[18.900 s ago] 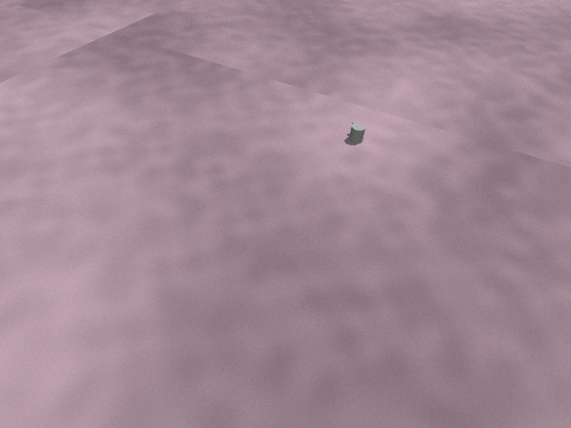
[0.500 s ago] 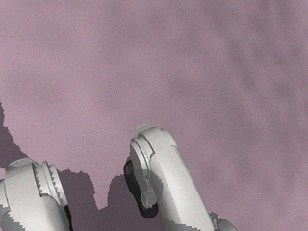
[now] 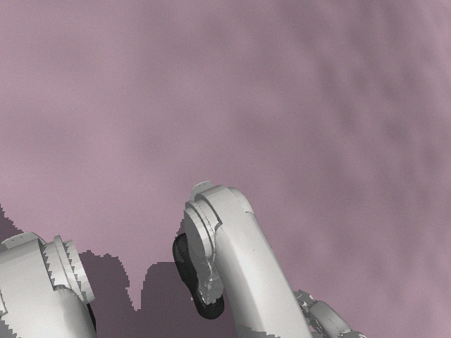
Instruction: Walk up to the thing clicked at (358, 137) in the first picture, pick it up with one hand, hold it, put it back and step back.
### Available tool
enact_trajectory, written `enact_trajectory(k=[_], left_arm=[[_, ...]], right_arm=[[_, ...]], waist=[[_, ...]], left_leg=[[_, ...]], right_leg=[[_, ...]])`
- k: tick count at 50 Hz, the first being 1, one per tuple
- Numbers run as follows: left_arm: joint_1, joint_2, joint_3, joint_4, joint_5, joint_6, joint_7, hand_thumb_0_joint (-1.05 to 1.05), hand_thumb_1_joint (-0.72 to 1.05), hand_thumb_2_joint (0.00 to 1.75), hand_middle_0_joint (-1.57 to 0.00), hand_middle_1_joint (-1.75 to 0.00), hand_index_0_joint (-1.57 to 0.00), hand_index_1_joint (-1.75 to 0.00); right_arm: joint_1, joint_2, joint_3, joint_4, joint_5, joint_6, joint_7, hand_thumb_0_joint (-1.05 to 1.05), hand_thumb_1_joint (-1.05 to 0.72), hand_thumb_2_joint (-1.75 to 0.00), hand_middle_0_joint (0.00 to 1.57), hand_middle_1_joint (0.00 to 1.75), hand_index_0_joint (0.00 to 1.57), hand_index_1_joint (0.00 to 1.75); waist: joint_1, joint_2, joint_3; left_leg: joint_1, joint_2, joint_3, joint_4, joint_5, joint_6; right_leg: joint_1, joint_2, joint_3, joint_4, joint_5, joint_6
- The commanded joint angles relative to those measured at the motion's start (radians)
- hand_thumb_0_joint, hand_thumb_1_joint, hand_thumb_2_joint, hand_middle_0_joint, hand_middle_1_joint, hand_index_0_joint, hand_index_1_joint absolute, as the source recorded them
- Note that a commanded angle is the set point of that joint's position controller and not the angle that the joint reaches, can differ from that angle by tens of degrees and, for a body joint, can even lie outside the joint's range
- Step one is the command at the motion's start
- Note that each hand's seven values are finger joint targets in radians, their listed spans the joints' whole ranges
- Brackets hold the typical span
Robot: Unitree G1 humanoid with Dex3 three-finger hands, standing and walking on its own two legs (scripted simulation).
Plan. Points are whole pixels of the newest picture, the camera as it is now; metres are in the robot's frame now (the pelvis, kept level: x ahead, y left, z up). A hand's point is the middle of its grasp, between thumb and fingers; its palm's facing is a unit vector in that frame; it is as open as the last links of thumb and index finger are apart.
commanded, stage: rest palm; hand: left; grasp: from above
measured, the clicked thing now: out of the picture +0.46 +0.35 -0.27
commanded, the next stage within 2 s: close in 0.24 s
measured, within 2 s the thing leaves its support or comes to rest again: neither
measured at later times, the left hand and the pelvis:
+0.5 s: hand out of the picture +0.46 +0.33 -0.24, palm faces -0.42 -0.16 -0.89, open 13.1 cm; pelvis +0.00 +0.00 +0.00, yaw -1 degrees
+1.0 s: hand out of the picture +0.45 +0.33 -0.24, palm faces -0.43 -0.15 -0.89, open 11.6 cm; pelvis +0.00 +0.00 +0.00, yaw -1 degrees
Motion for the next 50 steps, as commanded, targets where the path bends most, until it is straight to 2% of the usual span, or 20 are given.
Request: enact_trajectory(k=[1,3,6,7,8,9,12,13,16,20,21,23,26,28,30,34,38,47,48,50], left_arm=[[-0.264,0.190,-0.022,-0.087,-0.013,0.012,0.035,0.00,-0.50,1.05,-0.09,-1.06,-0.08,-1.06],[-0.269,0.246,0.011,-0.119,-0.014,0.013,0.039,0.00,-0.50,1.07,-0.09,-1.07,-0.08,-1.08],[-0.257,0.246,0.013,-0.110,-0.022,0.014,0.041,0.00,-0.48,1.07,-0.09,-1.10,-0.09,-1.10],[-0.269,0.209,-0.013,-0.118,-0.018,0.013,0.036,0.00,-0.49,1.08,-0.09,-1.10,-0.09,-1.10],[-0.257,0.244,0.017,-0.118,-0.025,0.013,0.043,0.00,-0.49,1.06,-0.09,-1.09,-0.09,-1.09],[-0.260,0.223,-0.005,-0.107,-0.026,0.013,0.040,0.00,-0.48,1.06,-0.09,-1.09,-0.09,-1.09],[-0.243,0.241,0.012,-0.118,-0.025,0.008,0.044,0.00,-0.48,1.07,-0.09,-1.09,-0.09,-1.09],[-0.239,0.217,-0.010,-0.100,-0.024,0.010,0.041,0.00,-0.48,1.08,-0.09,-1.10,-0.09,-1.10],[-0.228,0.264,0.032,-0.094,-0.024,0.007,0.046,0.00,-0.47,1.08,-0.09,-1.10,-0.09,-1.10],[-0.223,0.280,0.041,-0.090,-0.023,-0.001,0.055,0.00,-0.37,1.01,-0.13,-1.13,-0.15,-1.11],[-0.239,0.222,-0.002,-0.107,-0.027,-0.007,0.052,0.00,-0.37,0.99,-0.13,-1.13,-0.16,-1.10],[-0.224,0.289,0.037,-0.088,-0.020,-0.005,0.057,0.00,-0.35,0.97,-0.13,-1.13,-0.16,-1.10],[-0.239,0.297,0.040,-0.079,-0.021,-0.010,0.056,0.00,-0.32,0.94,-0.15,-1.12,-0.19,-1.08],[-0.253,0.245,-0.004,-0.107,-0.022,-0.012,0.052,0.00,-0.31,0.94,-0.17,-1.10,-0.20,-1.07],[-0.237,0.285,0.022,-0.097,-0.023,-0.013,0.061,0.00,-0.28,0.94,-0.17,-1.12,-0.21,-1.08],[-0.252,0.256,-0.003,-0.096,-0.019,-0.017,0.053,0.00,-0.25,0.93,-0.20,-1.11,-0.24,-1.07],[-0.219,0.278,0.021,-0.046,-0.025,-0.018,0.068,0.00,-0.22,0.91,-0.22,-1.09,-0.26,-1.05],[-0.241,0.279,0.008,-0.065,-0.018,-0.024,0.076,0.00,-0.11,0.88,-0.29,-1.08,-0.34,-1.03],[-0.243,0.252,-0.014,-0.055,-0.019,-0.021,0.072,0.00,-0.11,0.86,-0.30,-1.06,-0.34,-1.01],[-0.247,0.282,-0.002,-0.060,-0.020,-0.022,0.080,0.00,-0.10,0.84,-0.31,-1.03,-0.35,-0.99]], right_arm=[[0.204,-0.310,-0.087,0.016,0.001,-0.012,-0.003,0.00,-0.90,-0.90,0.20,0.30,0.20,0.30],[0.209,-0.322,-0.085,0.020,-0.004,-0.014,-0.002,0.00,-0.90,-0.90,0.20,0.30,0.20,0.30],[0.207,-0.324,-0.084,0.021,-0.001,-0.017,0.001,0.00,-0.90,-0.90,0.20,0.30,0.20,0.30],[0.208,-0.318,-0.078,0.010,-0.005,-0.020,0.006,0.00,-0.90,-0.90,0.20,0.30,0.20,0.30],[0.210,-0.323,-0.079,0.020,-0.005,-0.018,0.004,0.00,-0.90,-0.90,0.20,0.30,0.20,0.30],[0.195,-0.321,-0.074,0.008,0.000,-0.019,0.005,0.00,-0.90,-0.90,0.20,0.30,0.20,0.30],[0.199,-0.325,-0.073,0.009,-0.005,-0.016,0.007,0.00,-0.90,-0.90,0.20,0.30,0.20,0.30],[0.193,-0.319,-0.070,0.012,-0.005,-0.020,0.009,0.00,-0.90,-0.90,0.20,0.30,0.20,0.30],[0.218,-0.334,-0.073,0.014,-0.008,-0.024,0.015,0.00,-0.90,-0.90,0.20,0.30,0.20,0.30],[0.201,-0.328,-0.066,0.012,-0.010,-0.024,0.015,0.00,-0.90,-0.90,0.20,0.30,0.20,0.30],[0.193,-0.321,-0.061,0.000,-0.012,-0.028,0.018,0.00,-0.89,-0.90,0.20,0.30,0.20,0.30],[0.206,-0.336,-0.067,0.018,-0.016,-0.027,0.016,0.00,-0.90,-0.90,0.20,0.30,0.20,0.30],[0.209,-0.341,-0.063,0.012,-0.014,-0.029,0.016,0.00,-0.90,-0.90,0.20,0.30,0.20,0.30],[0.192,-0.331,-0.056,-0.003,-0.017,-0.032,0.016,0.00,-0.90,-0.90,0.20,0.30,0.20,0.30],[0.193,-0.341,-0.059,0.011,-0.021,-0.032,0.013,0.00,-0.90,-0.90,0.20,0.30,0.20,0.30],[0.193,-0.342,-0.061,0.005,-0.014,-0.037,0.017,0.00,-0.89,-0.90,0.20,0.30,0.20,0.30],[0.198,-0.345,-0.055,0.020,-0.022,-0.036,0.015,0.00,-0.90,-0.90,0.20,0.30,0.20,0.30],[0.189,-0.349,-0.054,0.002,-0.018,-0.043,0.012,0.00,-0.89,-0.90,0.20,0.30,0.20,0.30],[0.184,-0.346,-0.056,-0.002,-0.020,-0.045,0.012,0.00,-0.90,-0.90,0.20,0.30,0.20,0.30],[0.189,-0.350,-0.053,0.002,-0.018,-0.043,0.009,0.00,-0.90,-0.90,0.20,0.30,0.20,0.30]], waist=[[-0.042,0.505,-0.619],[-0.034,0.538,-0.654],[-0.035,0.535,-0.646],[-0.046,0.541,-0.634],[-0.038,0.533,-0.656],[-0.036,0.528,-0.641],[-0.034,0.541,-0.648],[-0.041,0.540,-0.636],[-0.047,0.519,-0.608],[-0.038,0.512,-0.630],[-0.048,0.525,-0.629],[-0.045,0.528,-0.627],[-0.056,0.502,-0.596],[-0.056,0.508,-0.616],[-0.051,0.528,-0.627],[-0.065,0.522,-0.597],[-0.060,0.510,-0.583],[-0.064,0.487,-0.566],[-0.071,0.487,-0.562],[-0.068,0.473,-0.578]], left_leg=[[0.514,0.026,0.121,-0.251,0.171,0.039],[0.549,0.030,0.114,-0.257,0.201,0.033],[0.538,0.030,0.116,-0.249,0.202,0.034],[0.538,0.028,0.114,-0.251,0.212,0.032],[0.547,0.032,0.109,-0.250,0.226,0.033],[0.531,0.030,0.110,-0.248,0.216,0.032],[0.548,0.032,0.106,-0.254,0.234,0.030],[0.544,0.032,0.110,-0.243,0.235,0.031],[0.515,0.031,0.110,-0.241,0.222,0.036],[0.512,0.035,0.109,-0.233,0.220,0.038],[0.515,0.032,0.111,-0.236,0.228,0.037],[0.526,0.036,0.108,-0.240,0.222,0.036],[0.486,0.036,0.108,-0.227,0.194,0.041],[0.510,0.034,0.110,-0.230,0.204,0.039],[0.535,0.038,0.101,-0.241,0.209,0.033],[0.519,0.039,0.098,-0.230,0.209,0.033],[0.512,0.041,0.097,-0.238,0.206,0.032],[0.481,0.038,0.097,-0.233,0.163,0.037],[0.481,0.040,0.100,-0.232,0.154,0.038],[0.477,0.043,0.097,-0.233,0.162,0.040]], right_leg=[[0.301,0.016,-0.121,-0.211,0.235,-0.092],[0.327,0.019,-0.126,-0.207,0.257,-0.094],[0.328,0.019,-0.126,-0.205,0.262,-0.094],[0.319,0.018,-0.127,-0.199,0.268,-0.093],[0.337,0.021,-0.132,-0.203,0.281,-0.091],[0.319,0.018,-0.131,-0.197,0.272,-0.093],[0.336,0.021,-0.135,-0.198,0.283,-0.093],[0.333,0.024,-0.131,-0.197,0.290,-0.093],[0.344,0.021,-0.131,-0.203,0.279,-0.089],[0.355,0.026,-0.129,-0.206,0.278,-0.089],[0.368,0.026,-0.130,-0.210,0.290,-0.088],[0.367,0.027,-0.131,-0.207,0.284,-0.089],[0.354,0.025,-0.130,-0.209,0.261,-0.086],[0.365,0.027,-0.131,-0.215,0.270,-0.086],[0.364,0.027,-0.139,-0.209,0.272,-0.089],[0.338,0.026,-0.141,-0.201,0.272,-0.087],[0.354,0.029,-0.144,-0.208,0.271,-0.086],[0.339,0.028,-0.143,-0.211,0.240,-0.084],[0.342,0.029,-0.137,-0.218,0.235,-0.085],[0.365,0.032,-0.135,-0.226,0.244,-0.083]])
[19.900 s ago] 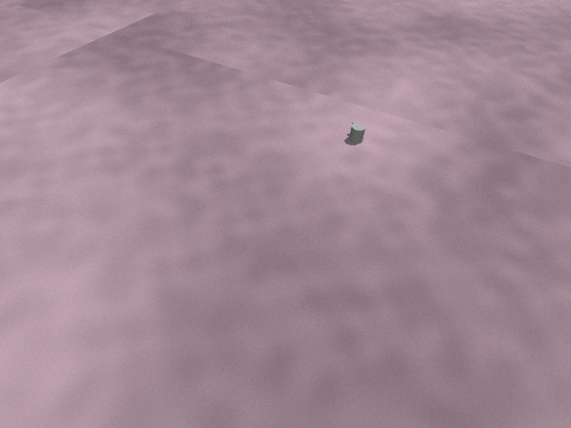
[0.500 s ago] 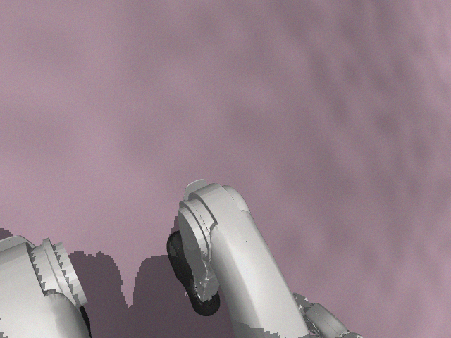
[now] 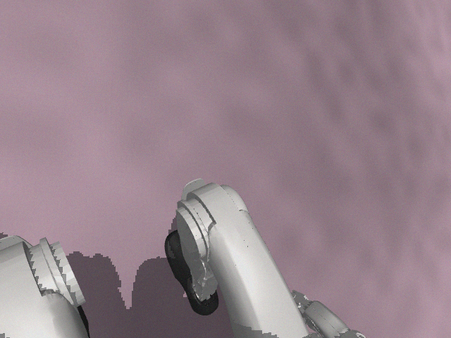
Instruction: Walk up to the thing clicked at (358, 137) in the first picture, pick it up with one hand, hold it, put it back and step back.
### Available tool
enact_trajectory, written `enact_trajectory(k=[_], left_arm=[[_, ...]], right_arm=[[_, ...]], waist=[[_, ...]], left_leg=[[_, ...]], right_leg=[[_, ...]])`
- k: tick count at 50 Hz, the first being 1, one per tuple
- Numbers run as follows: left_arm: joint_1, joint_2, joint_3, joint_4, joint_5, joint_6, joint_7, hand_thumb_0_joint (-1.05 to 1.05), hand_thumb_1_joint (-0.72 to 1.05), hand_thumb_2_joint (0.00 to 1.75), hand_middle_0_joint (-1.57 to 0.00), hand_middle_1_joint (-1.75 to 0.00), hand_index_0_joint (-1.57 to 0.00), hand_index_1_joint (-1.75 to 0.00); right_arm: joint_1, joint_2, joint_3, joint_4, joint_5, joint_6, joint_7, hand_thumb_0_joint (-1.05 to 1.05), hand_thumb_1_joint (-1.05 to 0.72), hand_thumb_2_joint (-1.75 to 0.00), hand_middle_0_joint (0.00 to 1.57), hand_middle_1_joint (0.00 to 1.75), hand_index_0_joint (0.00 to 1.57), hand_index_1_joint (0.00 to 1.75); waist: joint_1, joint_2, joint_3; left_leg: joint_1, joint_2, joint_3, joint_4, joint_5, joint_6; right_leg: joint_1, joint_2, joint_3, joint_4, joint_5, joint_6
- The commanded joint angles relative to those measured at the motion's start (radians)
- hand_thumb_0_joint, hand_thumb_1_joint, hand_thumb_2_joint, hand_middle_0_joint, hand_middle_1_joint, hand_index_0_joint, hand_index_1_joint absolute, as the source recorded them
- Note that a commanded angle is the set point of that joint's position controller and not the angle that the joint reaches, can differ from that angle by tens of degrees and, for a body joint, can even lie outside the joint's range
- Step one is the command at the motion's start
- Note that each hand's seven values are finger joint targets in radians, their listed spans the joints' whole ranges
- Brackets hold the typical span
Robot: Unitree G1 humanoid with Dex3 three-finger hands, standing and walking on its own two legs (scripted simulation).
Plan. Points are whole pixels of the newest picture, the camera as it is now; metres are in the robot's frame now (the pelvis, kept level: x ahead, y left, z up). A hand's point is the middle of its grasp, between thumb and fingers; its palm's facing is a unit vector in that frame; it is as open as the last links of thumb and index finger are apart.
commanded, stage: close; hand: left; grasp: from above
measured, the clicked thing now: out of the picture +0.45 +0.36 -0.26
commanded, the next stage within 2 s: settle in 0.90 s
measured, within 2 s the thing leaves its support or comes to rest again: leaves its support in 1.48 s
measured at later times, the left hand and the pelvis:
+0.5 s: hand out of the picture +0.45 +0.34 -0.23, palm faces -0.42 -0.15 -0.89, open 11.2 cm; pelvis +0.00 +0.00 +0.00, yaw +0 degrees
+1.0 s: hand out of the picture +0.45 +0.34 -0.23, palm faces -0.43 -0.15 -0.89, open 10.9 cm; pelvis +0.00 +0.00 +0.00, yaw +0 degrees
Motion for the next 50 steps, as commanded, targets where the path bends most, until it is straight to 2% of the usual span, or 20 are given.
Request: enact_trajectory(k=[1,4,6,7,8,13,15,16,20,25,28,29,31,33,36,38,43,44,45,50], left_arm=[[-0.269,0.210,-0.009,-0.129,-0.011,0.001,0.042,0.00,-0.09,0.82,-0.31,-1.03,-0.36,-0.98],[-0.254,0.226,0.000,-0.111,-0.011,0.002,0.047,0.00,-0.04,0.85,-0.36,-1.03,-0.40,-0.98],[-0.269,0.213,-0.017,-0.114,-0.008,0.000,0.049,0.00,0.02,0.84,-0.40,-1.03,-0.45,-0.98],[-0.234,0.240,0.009,-0.084,-0.011,0.006,0.051,0.00,0.03,0.85,-0.41,-1.03,-0.45,-0.98],[-0.247,0.222,-0.008,-0.112,0.001,0.009,0.045,0.00,0.02,0.86,-0.40,-1.03,-0.44,-0.99],[-0.277,0.186,-0.031,-0.114,-0.019,0.008,0.044,0.00,0.07,0.83,-0.44,-1.01,-0.48,-0.97],[-0.247,0.202,-0.020,-0.096,-0.010,0.010,0.041,0.00,0.10,0.85,-0.47,-1.01,-0.51,-0.97],[-0.240,0.219,0.001,-0.085,-0.017,0.009,0.045,0.00,0.11,0.85,-0.47,-1.01,-0.51,-0.97],[-0.259,0.204,-0.021,-0.111,-0.017,0.011,0.039,0.00,0.16,0.87,-0.51,-1.03,-0.55,-0.99],[-0.247,0.202,-0.021,-0.089,-0.022,0.011,0.037,0.00,0.19,0.89,-0.54,-1.02,-0.58,-0.99],[-0.258,0.209,-0.017,-0.093,-0.026,0.009,0.034,0.00,0.21,0.89,-0.55,-1.03,-0.59,-0.99],[-0.253,0.208,-0.026,-0.090,-0.026,0.007,0.032,0.00,0.21,0.90,-0.56,-1.02,-0.59,-0.99],[-0.251,0.229,-0.006,-0.086,-0.025,0.003,0.042,0.00,0.23,0.90,-0.56,-1.05,-0.60,-1.01],[-0.246,0.198,-0.029,-0.075,-0.026,0.002,0.035,0.00,0.24,0.93,-0.57,-1.06,-0.61,-1.02],[-0.286,0.222,-0.025,-0.132,-0.031,-0.001,0.033,0.00,0.23,0.92,-0.57,-1.06,-0.60,-1.02],[-0.251,0.238,-0.009,-0.093,-0.033,0.001,0.037,0.00,0.25,0.93,-0.58,-1.05,-0.62,-1.01],[-0.241,0.220,-0.025,-0.093,-0.028,-0.001,0.029,0.00,0.29,0.95,-0.61,-1.07,-0.64,-1.03],[-0.246,0.230,-0.011,-0.089,-0.036,-0.003,0.030,0.00,0.30,0.97,-0.61,-1.08,-0.65,-1.05],[-0.244,0.221,-0.020,-0.097,-0.027,-0.003,0.027,0.00,0.32,0.99,-0.63,-1.10,-0.66,-1.06],[-0.249,0.210,-0.037,-0.087,-0.026,-0.003,0.027,0.00,0.38,0.98,-0.67,-1.10,-0.71,-1.06]], right_arm=[[0.190,-0.328,-0.094,0.007,0.009,-0.005,-0.010,0.00,-0.89,-0.90,0.20,0.30,0.20,0.30],[0.189,-0.330,-0.093,0.011,0.004,-0.005,-0.013,0.00,-0.89,-0.90,0.20,0.30,0.20,0.30],[0.176,-0.328,-0.088,0.003,0.002,-0.006,-0.013,0.00,-0.89,-0.90,0.20,0.30,0.20,0.30],[0.184,-0.331,-0.091,0.010,0.004,-0.005,-0.016,0.00,-0.90,-0.90,0.20,0.30,0.20,0.30],[0.197,-0.331,-0.092,0.007,0.003,-0.006,-0.012,0.00,-0.90,-0.90,0.20,0.30,0.20,0.30],[0.183,-0.330,-0.089,0.002,0.006,-0.014,-0.010,0.00,-0.90,-0.90,0.20,0.30,0.20,0.30],[0.196,-0.334,-0.091,0.008,0.004,-0.013,-0.008,0.00,-0.90,-0.90,0.20,0.30,0.20,0.30],[0.189,-0.325,-0.083,0.010,0.003,-0.009,-0.010,0.00,-0.89,-0.90,0.20,0.30,0.20,0.30],[0.191,-0.332,-0.088,0.005,0.004,-0.011,-0.009,0.00,-0.90,-0.90,0.20,0.30,0.20,0.30],[0.197,-0.333,-0.088,0.004,0.001,-0.009,-0.011,0.00,-0.90,-0.90,0.20,0.30,0.20,0.30],[0.206,-0.326,-0.075,0.006,0.000,-0.010,-0.011,0.00,-0.90,-0.90,0.20,0.30,0.20,0.30],[0.204,-0.329,-0.077,0.009,0.005,-0.009,-0.012,0.00,-0.90,-0.90,0.20,0.30,0.20,0.30],[0.205,-0.326,-0.071,0.009,-0.001,-0.004,-0.013,0.00,-0.90,-0.90,0.20,0.30,0.20,0.30],[0.199,-0.326,-0.077,0.008,0.000,-0.004,-0.016,0.00,-0.90,-0.90,0.20,0.30,0.20,0.30],[0.200,-0.336,-0.076,0.000,-0.001,-0.006,-0.017,0.00,-0.90,-0.90,0.20,0.30,0.20,0.30],[0.206,-0.329,-0.066,0.007,-0.003,-0.002,-0.020,0.00,-0.90,-0.90,0.20,0.30,0.20,0.30],[0.199,-0.333,-0.071,0.003,-0.001,-0.002,-0.023,0.00,-0.90,-0.90,0.20,0.30,0.20,0.30],[0.192,-0.324,-0.064,0.004,0.002,-0.001,-0.023,0.00,-0.90,-0.90,0.20,0.30,0.20,0.30],[0.201,-0.326,-0.065,0.005,-0.001,-0.002,-0.021,0.00,-0.90,-0.90,0.20,0.30,0.20,0.30],[0.186,-0.329,-0.063,-0.002,-0.003,0.000,-0.022,0.00,-0.90,-0.90,0.20,0.30,0.20,0.30]], waist=[[-0.056,0.488,-0.622],[-0.052,0.511,-0.623],[-0.054,0.516,-0.613],[-0.049,0.497,-0.599],[-0.054,0.515,-0.602],[-0.066,0.512,-0.591],[-0.062,0.521,-0.574],[-0.051,0.502,-0.584],[-0.059,0.520,-0.609],[-0.065,0.496,-0.587],[-0.071,0.481,-0.603],[-0.071,0.490,-0.595],[-0.060,0.499,-0.615],[-0.067,0.491,-0.590],[-0.066,0.509,-0.612],[-0.062,0.480,-0.617],[-0.069,0.492,-0.589],[-0.059,0.493,-0.584],[-0.068,0.504,-0.586],[-0.073,0.504,-0.567]], left_leg=[[0.468,0.033,0.118,-0.249,0.186,0.037],[0.488,0.037,0.115,-0.262,0.180,0.032],[0.472,0.034,0.119,-0.264,0.157,0.033],[0.465,0.035,0.120,-0.267,0.148,0.034],[0.467,0.032,0.126,-0.260,0.170,0.035],[0.479,0.035,0.113,-0.266,0.165,0.031],[0.476,0.034,0.113,-0.276,0.156,0.029],[0.468,0.036,0.108,-0.278,0.152,0.030],[0.486,0.034,0.116,-0.267,0.173,0.031],[0.465,0.033,0.121,-0.271,0.149,0.034],[0.467,0.034,0.118,-0.257,0.178,0.038],[0.467,0.034,0.120,-0.262,0.171,0.036],[0.473,0.035,0.115,-0.265,0.188,0.034],[0.465,0.035,0.119,-0.264,0.161,0.035],[0.470,0.035,0.123,-0.258,0.182,0.037],[0.452,0.037,0.123,-0.253,0.185,0.040],[0.467,0.035,0.119,-0.263,0.172,0.035],[0.462,0.036,0.112,-0.269,0.160,0.032],[0.482,0.036,0.110,-0.269,0.176,0.030],[0.465,0.036,0.113,-0.272,0.145,0.032]], right_leg=[[0.324,0.017,-0.123,-0.211,0.245,-0.087],[0.331,0.018,-0.126,-0.214,0.238,-0.089],[0.327,0.018,-0.124,-0.218,0.223,-0.090],[0.331,0.018,-0.121,-0.220,0.218,-0.090],[0.331,0.018,-0.120,-0.216,0.233,-0.089],[0.309,0.014,-0.126,-0.216,0.230,-0.089],[0.307,0.015,-0.128,-0.212,0.219,-0.091],[0.313,0.015,-0.130,-0.217,0.215,-0.090],[0.322,0.015,-0.123,-0.213,0.235,-0.091],[0.327,0.017,-0.121,-0.227,0.218,-0.090],[0.342,0.017,-0.124,-0.229,0.244,-0.085],[0.344,0.015,-0.120,-0.228,0.237,-0.087],[0.356,0.018,-0.126,-0.224,0.250,-0.088],[0.342,0.018,-0.123,-0.229,0.230,-0.088],[0.365,0.018,-0.117,-0.235,0.251,-0.086],[0.383,0.021,-0.117,-0.239,0.255,-0.081],[0.352,0.021,-0.123,-0.229,0.239,-0.086],[0.335,0.017,-0.127,-0.225,0.222,-0.089],[0.341,0.018,-0.129,-0.217,0.237,-0.089],[0.333,0.020,-0.127,-0.224,0.216,-0.089]])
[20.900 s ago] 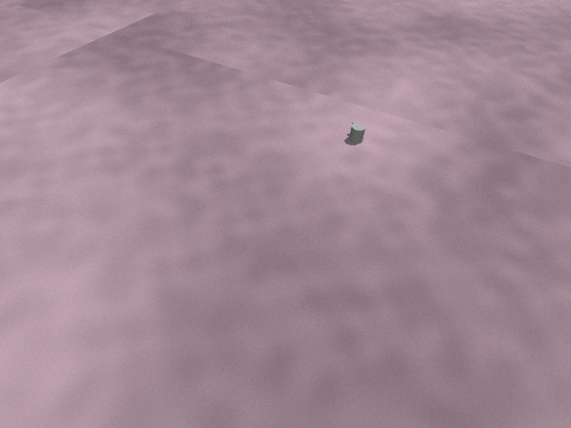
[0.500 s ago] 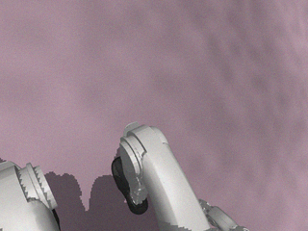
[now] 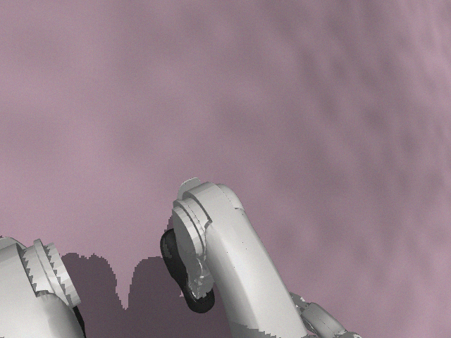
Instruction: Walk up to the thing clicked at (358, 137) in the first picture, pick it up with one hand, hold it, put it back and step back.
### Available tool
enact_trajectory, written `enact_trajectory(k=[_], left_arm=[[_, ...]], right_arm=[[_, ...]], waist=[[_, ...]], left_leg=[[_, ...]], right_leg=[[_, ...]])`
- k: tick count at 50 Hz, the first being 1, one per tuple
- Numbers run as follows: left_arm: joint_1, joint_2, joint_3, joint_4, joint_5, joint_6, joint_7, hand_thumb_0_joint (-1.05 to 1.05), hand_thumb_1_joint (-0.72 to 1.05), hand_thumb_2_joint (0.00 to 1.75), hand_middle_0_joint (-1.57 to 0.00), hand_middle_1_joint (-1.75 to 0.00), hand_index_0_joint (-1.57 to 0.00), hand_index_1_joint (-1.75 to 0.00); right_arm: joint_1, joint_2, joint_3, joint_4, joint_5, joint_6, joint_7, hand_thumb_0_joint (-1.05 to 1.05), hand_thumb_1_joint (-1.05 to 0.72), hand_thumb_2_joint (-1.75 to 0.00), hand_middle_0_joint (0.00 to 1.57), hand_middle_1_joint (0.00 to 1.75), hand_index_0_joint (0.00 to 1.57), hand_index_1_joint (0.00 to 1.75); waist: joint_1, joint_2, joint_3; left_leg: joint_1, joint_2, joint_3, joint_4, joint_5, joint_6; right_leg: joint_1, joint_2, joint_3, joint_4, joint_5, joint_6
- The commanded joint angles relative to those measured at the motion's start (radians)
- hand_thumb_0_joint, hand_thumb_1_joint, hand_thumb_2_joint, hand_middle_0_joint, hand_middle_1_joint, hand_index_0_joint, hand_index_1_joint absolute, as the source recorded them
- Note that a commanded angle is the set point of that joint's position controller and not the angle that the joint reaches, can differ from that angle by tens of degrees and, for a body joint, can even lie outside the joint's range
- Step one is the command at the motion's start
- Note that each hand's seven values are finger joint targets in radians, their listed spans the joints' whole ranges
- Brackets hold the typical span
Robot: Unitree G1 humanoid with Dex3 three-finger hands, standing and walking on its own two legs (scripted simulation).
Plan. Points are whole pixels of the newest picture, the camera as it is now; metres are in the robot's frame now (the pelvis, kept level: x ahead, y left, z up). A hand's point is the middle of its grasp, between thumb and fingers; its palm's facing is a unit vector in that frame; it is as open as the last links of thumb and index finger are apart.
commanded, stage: settle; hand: left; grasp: from above
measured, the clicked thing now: out of the picture +0.45 +0.36 -0.27
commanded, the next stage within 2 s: lift in 0.98 s
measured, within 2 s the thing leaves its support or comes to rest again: leaves its support in 0.48 s
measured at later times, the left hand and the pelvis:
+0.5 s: hand out of the picture +0.46 +0.34 -0.22, palm faces -0.37 -0.15 -0.92, open 10.6 cm; pelvis +0.01 +0.00 +0.00, yaw +1 degrees
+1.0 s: hand out of the picture +0.44 +0.34 -0.14, palm faces -0.48 -0.15 -0.87, open 10.4 cm; pelvis +0.01 -0.01 +0.03, yaw +6 degrees
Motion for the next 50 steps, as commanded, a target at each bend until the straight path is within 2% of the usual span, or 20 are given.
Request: enact_trajectory(k=[1,2,8,12,14,16,17,18,21,25,32,34,35,37,39,40,44,47,49,50], left_arm=[[-0.235,0.194,-0.002,-0.088,-0.011,-0.012,0.028,0.00,0.30,0.99,-0.65,-1.11,-0.69,-1.07],[-0.243,0.201,-0.010,-0.108,-0.003,-0.011,0.025,0.00,0.25,0.99,-0.64,-1.09,-0.68,-1.05],[-0.238,0.224,0.013,-0.124,-0.010,-0.001,0.021,0.00,0.27,1.02,-0.66,-1.09,-0.69,-1.06],[-0.266,0.241,0.034,-0.211,-0.005,0.006,0.017,0.00,0.32,1.02,-0.70,-1.07,-0.73,-1.05],[-0.258,0.250,0.059,-0.277,0.001,0.012,0.019,0.00,0.34,1.00,-0.71,-1.07,-0.74,-1.04],[-0.263,0.208,0.040,-0.316,-0.001,0.021,0.005,0.00,0.36,0.98,-0.73,-1.04,-0.76,-1.01],[-0.279,0.223,0.057,-0.370,0.005,0.022,0.003,0.00,0.38,0.99,-0.74,-1.05,-0.77,-1.02],[-0.250,0.213,0.062,-0.360,0.000,0.031,-0.003,0.00,0.39,0.96,-0.75,-1.03,-0.78,-1.00],[-0.262,0.228,0.100,-0.540,-0.016,0.046,-0.016,0.00,0.45,0.97,-0.80,-1.00,-0.83,-0.97],[-0.213,0.186,0.101,-0.648,-0.043,0.093,-0.047,0.00,0.52,0.88,-0.84,-0.92,-0.88,-0.89],[-0.190,0.030,0.015,-0.609,-0.073,0.163,-0.153,0.00,0.70,0.94,-1.00,-0.90,-1.03,-0.88],[-0.188,0.004,0.003,-0.598,-0.085,0.170,-0.192,0.00,0.71,0.96,-1.01,-0.93,-1.04,-0.90],[-0.199,0.018,0.007,-0.625,-0.090,0.166,-0.210,0.00,0.71,0.97,-1.01,-0.94,-1.04,-0.91],[-0.205,-0.026,-0.019,-0.629,-0.100,0.161,-0.250,0.00,0.73,0.99,-1.03,-0.95,-1.06,-0.93],[-0.214,-0.035,-0.023,-0.640,-0.102,0.150,-0.280,0.00,0.74,1.04,-1.05,-0.97,-1.07,-0.95],[-0.235,-0.027,-0.025,-0.649,-0.103,0.142,-0.296,0.00,0.75,1.07,-1.06,-0.98,-1.08,-0.96],[-0.244,0.009,0.001,-0.669,-0.097,0.109,-0.325,0.00,0.76,1.09,-1.08,-0.98,-1.09,-0.97],[-0.283,0.038,0.016,-0.727,-0.088,0.082,-0.328,0.00,0.75,1.08,-1.06,-0.99,-1.08,-0.97],[-0.261,0.074,0.049,-0.739,-0.081,0.075,-0.319,0.00,0.75,1.08,-1.06,-0.96,-1.07,-0.95],[-0.275,0.083,0.050,-0.765,-0.080,0.070,-0.316,0.00,0.73,1.10,-1.05,-0.96,-1.06,-0.95]], right_arm=[[0.172,-0.316,-0.086,0.011,0.002,0.000,-0.012,0.00,-0.92,-0.90,0.20,0.30,0.20,0.30],[0.183,-0.325,-0.088,0.011,0.000,0.001,-0.011,0.00,-0.92,-0.90,0.20,0.30,0.20,0.30],[0.176,-0.318,-0.089,0.011,0.001,0.006,-0.015,0.00,-0.92,-0.90,0.20,0.30,0.20,0.30],[0.188,-0.323,-0.111,0.013,0.005,0.010,-0.015,0.00,-0.91,-0.90,0.20,0.30,0.20,0.30],[0.197,-0.319,-0.120,0.015,0.003,0.010,-0.010,0.00,-0.91,-0.90,0.20,0.30,0.20,0.30],[0.191,-0.314,-0.135,0.008,0.015,0.005,-0.002,0.00,-0.91,-0.90,0.20,0.30,0.20,0.30],[0.204,-0.320,-0.143,0.012,0.015,0.007,-0.001,0.00,-0.91,-0.90,0.20,0.30,0.20,0.30],[0.199,-0.313,-0.154,0.013,0.021,0.005,0.002,0.00,-0.91,-0.90,0.20,0.30,0.20,0.30],[0.203,-0.306,-0.190,0.007,0.035,0.010,0.007,0.00,-0.91,-0.90,0.20,0.30,0.20,0.30],[0.185,-0.282,-0.237,0.003,0.069,0.037,0.007,0.00,-0.90,-0.90,0.20,0.30,0.20,0.30],[0.211,-0.232,-0.270,0.025,0.104,0.086,-0.003,0.00,-0.90,-0.90,0.20,0.30,0.20,0.30],[0.219,-0.236,-0.280,0.031,0.109,0.099,-0.010,0.00,-0.91,-0.90,0.20,0.30,0.20,0.30],[0.219,-0.234,-0.284,0.022,0.110,0.107,-0.014,0.00,-0.91,-0.90,0.20,0.30,0.20,0.30],[0.224,-0.230,-0.286,0.015,0.116,0.120,-0.023,0.00,-0.91,-0.90,0.20,0.30,0.20,0.30],[0.231,-0.234,-0.290,0.011,0.119,0.132,-0.033,0.00,-0.91,-0.90,0.20,0.30,0.20,0.30],[0.234,-0.231,-0.290,0.003,0.122,0.137,-0.038,0.00,-0.91,-0.90,0.20,0.30,0.20,0.30],[0.239,-0.223,-0.289,-0.009,0.122,0.159,-0.060,0.00,-0.91,-0.90,0.20,0.30,0.20,0.30],[0.240,-0.216,-0.289,-0.024,0.123,0.172,-0.076,0.00,-0.91,-0.90,0.20,0.30,0.20,0.30],[0.242,-0.223,-0.299,-0.024,0.127,0.180,-0.083,0.00,-0.91,-0.90,0.20,0.30,0.20,0.30],[0.235,-0.225,-0.301,-0.035,0.127,0.185,-0.087,0.00,-0.91,-0.90,0.20,0.30,0.20,0.30]], waist=[[-0.055,0.490,-0.576],[-0.062,0.505,-0.589],[-0.041,0.531,-0.609],[-0.033,0.559,-0.655],[-0.009,0.607,-0.721],[-0.010,0.625,-0.726],[-0.009,0.655,-0.744],[0.005,0.652,-0.740],[0.054,0.736,-0.879],[0.103,0.762,-0.955],[0.095,0.593,-0.896],[0.098,0.579,-0.871],[0.107,0.569,-0.899],[0.093,0.537,-0.891],[0.092,0.507,-0.892],[0.086,0.482,-0.904],[0.105,0.453,-0.916],[0.109,0.497,-0.947],[0.135,0.521,-0.963],[0.133,0.531,-0.986]], left_leg=[[0.432,0.034,0.117,-0.263,0.124,0.035],[0.442,0.032,0.120,-0.257,0.140,0.036],[0.460,0.035,0.115,-0.270,0.145,0.030],[0.473,0.033,0.127,-0.258,0.160,0.033],[0.522,0.032,0.129,-0.261,0.215,0.026],[0.549,0.030,0.127,-0.263,0.240,0.019],[0.565,0.031,0.128,-0.270,0.256,0.017],[0.563,0.029,0.133,-0.269,0.233,0.017],[0.634,0.026,0.150,-0.290,0.267,0.011],[0.655,0.020,0.176,-0.307,0.295,0.014],[0.554,0.006,0.202,-0.321,0.257,0.041],[0.567,0.001,0.199,-0.352,0.253,0.037],[0.572,0.000,0.199,-0.357,0.253,0.038],[0.566,-0.003,0.200,-0.362,0.254,0.040],[0.569,-0.007,0.200,-0.359,0.273,0.040],[0.569,-0.006,0.200,-0.352,0.273,0.045],[0.540,-0.014,0.214,-0.352,0.259,0.046],[0.574,-0.017,0.222,-0.364,0.260,0.043],[0.607,-0.019,0.227,-0.376,0.270,0.038],[0.621,-0.017,0.225,-0.377,0.260,0.036]], right_leg=[[0.311,0.021,-0.122,-0.213,0.192,-0.086],[0.325,0.022,-0.119,-0.214,0.208,-0.084],[0.321,0.018,-0.121,-0.203,0.210,-0.090],[0.335,0.019,-0.110,-0.211,0.223,-0.089],[0.347,0.015,-0.114,-0.198,0.265,-0.092],[0.310,0.010,-0.112,-0.183,0.277,-0.099],[0.316,0.009,-0.114,-0.184,0.286,-0.101],[0.302,0.008,-0.106,-0.190,0.267,-0.104],[0.326,0.001,-0.089,-0.197,0.285,-0.111],[0.300,-0.001,-0.062,-0.195,0.308,-0.117],[0.313,-0.005,-0.024,-0.254,0.291,-0.108],[0.292,-0.012,-0.030,-0.259,0.269,-0.112],[0.312,-0.012,-0.026,-0.265,0.263,-0.112],[0.327,-0.017,-0.024,-0.275,0.262,-0.112],[0.329,-0.022,-0.023,-0.279,0.274,-0.114],[0.345,-0.019,-0.016,-0.286,0.276,-0.110],[0.389,-0.027,-0.002,-0.304,0.263,-0.107],[0.388,-0.030,0.007,-0.304,0.259,-0.108],[0.372,-0.034,0.008,-0.300,0.260,-0.112],[0.369,-0.033,0.009,-0.302,0.248,-0.116]])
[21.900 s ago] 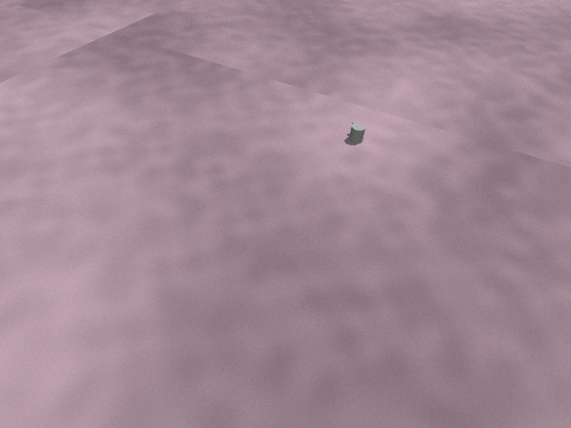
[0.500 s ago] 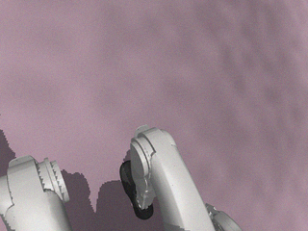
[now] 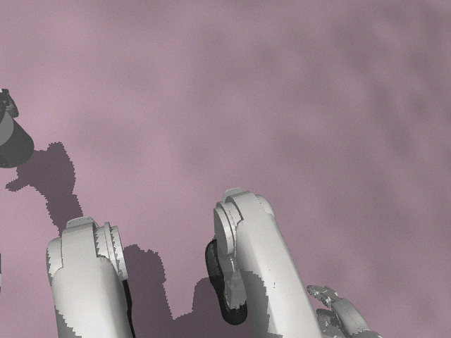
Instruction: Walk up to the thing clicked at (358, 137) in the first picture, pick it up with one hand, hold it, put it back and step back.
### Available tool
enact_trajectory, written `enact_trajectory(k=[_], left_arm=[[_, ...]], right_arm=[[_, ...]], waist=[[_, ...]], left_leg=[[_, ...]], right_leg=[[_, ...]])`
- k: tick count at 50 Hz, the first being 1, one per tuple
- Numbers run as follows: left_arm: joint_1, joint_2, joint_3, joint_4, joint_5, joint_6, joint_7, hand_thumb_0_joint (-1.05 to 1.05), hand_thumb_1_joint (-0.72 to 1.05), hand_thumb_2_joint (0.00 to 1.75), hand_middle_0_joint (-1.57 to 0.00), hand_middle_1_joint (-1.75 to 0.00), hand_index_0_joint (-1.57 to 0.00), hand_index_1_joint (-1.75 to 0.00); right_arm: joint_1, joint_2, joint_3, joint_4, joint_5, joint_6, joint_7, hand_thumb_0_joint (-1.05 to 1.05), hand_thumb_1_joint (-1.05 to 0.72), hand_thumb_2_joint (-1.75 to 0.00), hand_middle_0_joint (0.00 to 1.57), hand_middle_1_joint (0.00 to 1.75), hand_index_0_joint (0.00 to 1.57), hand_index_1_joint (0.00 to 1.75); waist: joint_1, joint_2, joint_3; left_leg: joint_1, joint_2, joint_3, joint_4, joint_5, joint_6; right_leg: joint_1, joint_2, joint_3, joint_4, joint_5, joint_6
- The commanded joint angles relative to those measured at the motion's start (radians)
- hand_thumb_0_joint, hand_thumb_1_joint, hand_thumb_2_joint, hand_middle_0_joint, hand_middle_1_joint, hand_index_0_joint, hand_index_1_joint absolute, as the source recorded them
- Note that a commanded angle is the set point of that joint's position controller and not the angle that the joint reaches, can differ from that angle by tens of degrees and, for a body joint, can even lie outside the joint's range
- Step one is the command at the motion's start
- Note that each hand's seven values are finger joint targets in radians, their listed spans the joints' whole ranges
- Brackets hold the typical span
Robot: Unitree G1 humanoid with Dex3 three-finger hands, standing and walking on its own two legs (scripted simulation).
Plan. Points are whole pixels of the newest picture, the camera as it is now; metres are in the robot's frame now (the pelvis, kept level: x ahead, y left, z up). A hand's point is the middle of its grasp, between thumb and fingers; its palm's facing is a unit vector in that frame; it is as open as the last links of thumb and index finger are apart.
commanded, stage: lift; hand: left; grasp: from above
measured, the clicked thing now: out of the picture +0.47 +0.32 -0.21
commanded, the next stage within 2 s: hold in 1.78 s
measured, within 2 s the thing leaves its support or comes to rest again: neither
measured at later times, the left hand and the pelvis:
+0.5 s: hand out of the picture +0.44 +0.31 -0.09, palm faces -0.49 -0.13 -0.86, open 10.4 cm; pelvis +0.00 +0.01 +0.05, yaw +2 degrees
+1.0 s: hand out of the picture +0.37 +0.30 +0.11, palm faces -0.42 -0.15 -0.89, open 10.4 cm; pelvis +0.01 +0.01 +0.20, yaw +6 degrees
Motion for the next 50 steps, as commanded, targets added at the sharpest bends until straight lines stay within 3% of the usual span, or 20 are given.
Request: enact_trajectory(k=[1,4,5,6,7,10,12,15,19,20,22,24,25,34,36,37,41,44,47,50], left_arm=[[-0.420,0.341,0.068,-0.286,0.000,-0.024,0.068,0.00,0.72,1.11,-1.04,-0.97,-1.05,-0.96],[-0.435,0.379,0.090,-0.316,0.006,-0.021,0.083,0.00,0.68,1.01,-1.04,-0.96,-1.06,-0.94],[-0.408,0.369,0.095,-0.303,0.005,-0.015,0.089,0.00,0.60,1.04,-0.96,-0.88,-0.98,-0.87],[-0.409,0.378,0.102,-0.319,0.001,-0.008,0.089,0.00,0.62,0.96,-0.98,-0.93,-1.01,-0.91],[-0.386,0.361,0.093,-0.309,-0.003,0.002,0.087,0.00,0.64,1.01,-0.98,-0.94,-1.00,-0.92],[-0.383,0.344,0.086,-0.320,-0.027,0.035,0.064,0.00,0.65,1.02,-0.97,-0.96,-1.00,-0.93],[-0.363,0.308,0.061,-0.298,-0.046,0.054,0.037,0.00,0.67,1.05,-0.99,-0.97,-1.01,-0.95],[-0.288,0.274,0.040,-0.292,-0.048,0.069,-0.003,0.00,0.67,1.01,-0.99,-0.94,-1.02,-0.92],[-0.272,0.256,0.043,-0.371,-0.073,0.067,-0.044,0.00,0.68,0.99,-0.99,-0.94,-1.02,-0.91],[-0.256,0.233,0.031,-0.389,-0.084,0.064,-0.055,0.00,0.69,1.01,-1.00,-0.95,-1.03,-0.92],[-0.226,0.251,0.043,-0.415,-0.085,0.059,-0.065,0.00,0.68,1.02,-1.00,-0.94,-1.02,-0.92],[-0.209,0.241,0.051,-0.468,-0.100,0.050,-0.068,0.00,0.67,1.02,-0.99,-0.95,-1.01,-0.92],[-0.207,0.213,0.035,-0.499,-0.106,0.047,-0.073,0.00,0.67,1.04,-1.00,-0.95,-1.02,-0.93],[-0.068,0.187,0.046,-0.769,-0.155,0.064,-0.068,0.00,0.65,1.10,-0.96,-0.99,-0.98,-0.97],[-0.031,0.172,0.049,-0.787,-0.162,0.080,-0.061,0.00,0.65,1.10,-0.95,-1.00,-0.97,-0.98],[-0.006,0.136,0.027,-0.804,-0.164,0.088,-0.063,0.00,0.63,1.10,-0.95,-0.99,-0.96,-0.97],[0.035,0.129,0.019,-0.851,-0.172,0.127,-0.069,0.00,0.61,1.08,-0.94,-0.97,-0.95,-0.95],[0.093,0.074,-0.009,-0.871,-0.186,0.151,-0.080,0.00,0.61,1.07,-0.93,-0.95,-0.95,-0.94],[0.185,0.061,-0.011,-0.863,-0.195,0.167,-0.089,0.00,0.61,1.06,-0.92,-0.97,-0.94,-0.95],[0.233,0.006,-0.037,-0.826,-0.194,0.174,-0.101,0.00,0.63,1.05,-0.96,-0.95,-0.97,-0.93]], right_arm=[[0.221,-0.251,-0.099,-0.023,0.000,0.018,-0.028,0.00,-0.91,-0.90,0.20,0.30,0.20,0.30],[0.219,-0.242,-0.105,-0.022,0.002,0.027,-0.039,0.00,-0.94,-0.91,0.20,0.30,0.20,0.30],[0.225,-0.245,-0.109,-0.020,0.002,0.029,-0.042,0.00,-0.89,-0.89,0.20,0.30,0.20,0.30],[0.225,-0.243,-0.113,-0.025,0.007,0.031,-0.044,0.00,-0.93,-0.91,0.20,0.30,0.20,0.30],[0.229,-0.247,-0.118,-0.021,0.009,0.032,-0.047,0.00,-0.92,-0.91,0.20,0.30,0.20,0.30],[0.235,-0.241,-0.132,-0.017,0.027,0.039,-0.052,0.00,-0.92,-0.90,0.20,0.30,0.20,0.30],[0.244,-0.233,-0.134,-0.012,0.034,0.044,-0.056,0.00,-0.92,-0.91,0.20,0.30,0.20,0.30],[0.256,-0.224,-0.135,-0.009,0.041,0.054,-0.061,0.00,-0.92,-0.90,0.20,0.30,0.20,0.30],[0.259,-0.223,-0.155,-0.019,0.061,0.066,-0.066,0.00,-0.91,-0.90,0.20,0.30,0.20,0.30],[0.258,-0.215,-0.156,-0.021,0.063,0.067,-0.066,0.00,-0.91,-0.90,0.20,0.30,0.20,0.30],[0.257,-0.212,-0.160,-0.030,0.071,0.072,-0.070,0.00,-0.91,-0.90,0.20,0.30,0.20,0.30],[0.254,-0.204,-0.167,-0.039,0.073,0.074,-0.073,0.00,-0.91,-0.90,0.20,0.30,0.20,0.30],[0.251,-0.197,-0.169,-0.043,0.076,0.074,-0.074,0.00,-0.91,-0.90,0.20,0.30,0.20,0.30],[0.212,-0.182,-0.204,-0.075,0.096,0.074,-0.104,0.00,-0.90,-0.90,0.20,0.30,0.20,0.30],[0.199,-0.180,-0.209,-0.075,0.101,0.072,-0.113,0.00,-0.90,-0.90,0.20,0.30,0.20,0.30],[0.193,-0.174,-0.206,-0.074,0.103,0.071,-0.117,0.00,-0.90,-0.90,0.20,0.30,0.20,0.30],[0.167,-0.163,-0.203,-0.076,0.115,0.071,-0.135,0.00,-0.89,-0.90,0.20,0.30,0.20,0.30],[0.152,-0.150,-0.199,-0.070,0.123,0.068,-0.145,0.00,-0.89,-0.90,0.20,0.30,0.20,0.30],[0.140,-0.137,-0.198,-0.063,0.132,0.065,-0.160,0.00,-0.89,-0.90,0.20,0.30,0.20,0.30],[0.137,-0.120,-0.190,-0.052,0.136,0.060,-0.168,0.00,-0.89,-0.90,0.20,0.30,0.20,0.30]], waist=[[-0.019,0.403,-0.827],[-0.006,0.426,-0.850],[-0.002,0.426,-0.832],[0.005,0.424,-0.871],[0.008,0.433,-0.851],[0.023,0.455,-0.905],[0.017,0.416,-0.866],[0.032,0.387,-0.845],[0.060,0.389,-0.866],[0.052,0.380,-0.862],[0.066,0.349,-0.866],[0.075,0.333,-0.884],[0.069,0.340,-0.880],[0.104,0.349,-0.918],[0.109,0.353,-0.894],[0.108,0.356,-0.878],[0.119,0.338,-0.843],[0.129,0.309,-0.826],[0.141,0.246,-0.781],[0.133,0.196,-0.714]], left_leg=[[0.598,0.004,0.128,-0.225,0.220,0.041],[0.595,0.004,0.136,-0.241,0.185,0.042],[0.599,0.001,0.141,-0.251,0.180,0.043],[0.622,0.004,0.136,-0.267,0.178,0.041],[0.623,0.003,0.146,-0.265,0.186,0.043],[0.672,0.002,0.142,-0.316,0.188,0.045],[0.650,0.002,0.146,-0.322,0.183,0.051],[0.666,0.000,0.148,-0.348,0.198,0.056],[0.715,-0.004,0.137,-0.415,0.201,0.053],[0.729,0.000,0.136,-0.420,0.210,0.056],[0.731,-0.003,0.135,-0.440,0.207,0.058],[0.762,-0.002,0.135,-0.463,0.208,0.061],[0.774,0.000,0.135,-0.478,0.198,0.060],[0.975,0.013,0.116,-0.648,0.174,0.054],[1.019,0.016,0.090,-0.715,0.133,0.048],[1.045,0.018,0.088,-0.741,0.129,0.046],[1.136,0.021,0.093,-0.833,0.107,0.045],[1.209,0.018,0.100,-0.896,0.146,0.045],[1.236,0.008,0.130,-0.942,0.184,0.052],[1.270,0.004,0.149,-0.990,0.229,0.058]], right_leg=[[0.384,0.024,-0.051,-0.241,0.267,-0.088],[0.380,0.021,-0.040,-0.248,0.231,-0.088],[0.376,0.018,-0.046,-0.259,0.231,-0.087],[0.381,0.020,-0.045,-0.256,0.222,-0.091],[0.375,0.015,-0.045,-0.269,0.235,-0.089],[0.363,0.016,-0.047,-0.273,0.239,-0.090],[0.376,0.017,-0.041,-0.298,0.236,-0.088],[0.394,0.013,-0.033,-0.322,0.245,-0.084],[0.388,0.006,-0.027,-0.345,0.235,-0.089],[0.402,0.005,-0.025,-0.357,0.246,-0.084],[0.421,0.005,-0.017,-0.378,0.240,-0.085],[0.443,0.001,-0.011,-0.403,0.242,-0.081],[0.452,-0.001,-0.007,-0.416,0.238,-0.079],[0.560,-0.007,0.010,-0.546,0.226,-0.072],[0.575,-0.011,0.006,-0.567,0.206,-0.069],[0.585,-0.011,0.006,-0.586,0.202,-0.068],[0.682,-0.008,0.016,-0.680,0.188,-0.064],[0.764,-0.008,0.022,-0.752,0.210,-0.062],[0.878,-0.007,0.038,-0.852,0.229,-0.061],[0.972,-0.008,0.053,-0.942,0.258,-0.058]])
